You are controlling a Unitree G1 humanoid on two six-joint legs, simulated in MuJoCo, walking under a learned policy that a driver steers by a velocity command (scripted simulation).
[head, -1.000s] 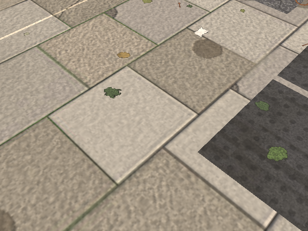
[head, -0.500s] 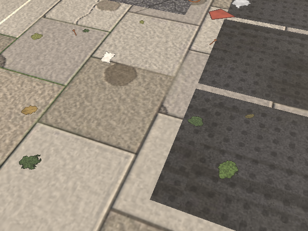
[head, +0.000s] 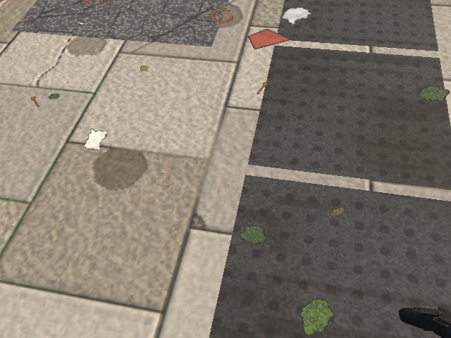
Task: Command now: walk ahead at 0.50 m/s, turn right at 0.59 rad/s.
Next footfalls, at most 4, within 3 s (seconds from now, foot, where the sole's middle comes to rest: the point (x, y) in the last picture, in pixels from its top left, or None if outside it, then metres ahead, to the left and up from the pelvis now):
0.12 left None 0.26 0.14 -0.78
0.62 right None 0.47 -0.18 -0.78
1.14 left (269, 238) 0.79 -0.01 -0.78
1.62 right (335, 233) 0.81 -0.23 -0.78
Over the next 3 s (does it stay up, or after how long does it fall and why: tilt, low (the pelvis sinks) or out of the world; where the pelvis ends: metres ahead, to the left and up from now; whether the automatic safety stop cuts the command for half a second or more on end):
stays up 0.69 -0.09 -0.01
